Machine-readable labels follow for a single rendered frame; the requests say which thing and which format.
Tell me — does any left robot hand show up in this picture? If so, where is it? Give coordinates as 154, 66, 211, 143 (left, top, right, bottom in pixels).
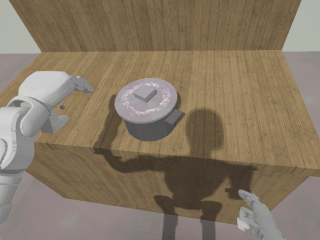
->
18, 71, 94, 134

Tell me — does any right robot forearm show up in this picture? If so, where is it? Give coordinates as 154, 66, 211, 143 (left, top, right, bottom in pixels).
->
259, 227, 286, 240

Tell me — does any pot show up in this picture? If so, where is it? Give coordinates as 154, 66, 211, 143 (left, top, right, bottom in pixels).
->
124, 104, 183, 142

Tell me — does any table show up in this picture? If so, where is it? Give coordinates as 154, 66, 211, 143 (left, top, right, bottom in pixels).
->
0, 0, 320, 225

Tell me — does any right robot hand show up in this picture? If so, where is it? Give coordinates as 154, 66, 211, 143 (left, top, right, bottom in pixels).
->
237, 189, 277, 240

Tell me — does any lid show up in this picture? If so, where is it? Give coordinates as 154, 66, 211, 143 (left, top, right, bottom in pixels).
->
114, 78, 178, 124

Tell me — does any knob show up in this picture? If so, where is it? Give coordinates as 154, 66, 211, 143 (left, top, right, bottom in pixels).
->
133, 84, 156, 102

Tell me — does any left robot forearm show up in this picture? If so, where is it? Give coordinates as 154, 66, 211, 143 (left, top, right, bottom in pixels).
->
0, 95, 49, 224

